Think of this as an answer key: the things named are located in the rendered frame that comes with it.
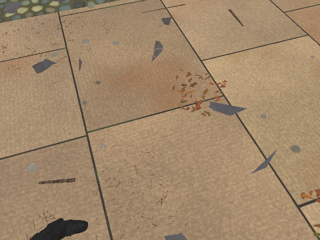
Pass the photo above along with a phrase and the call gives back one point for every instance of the robot left hand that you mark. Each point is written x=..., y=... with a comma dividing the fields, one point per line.
x=61, y=228

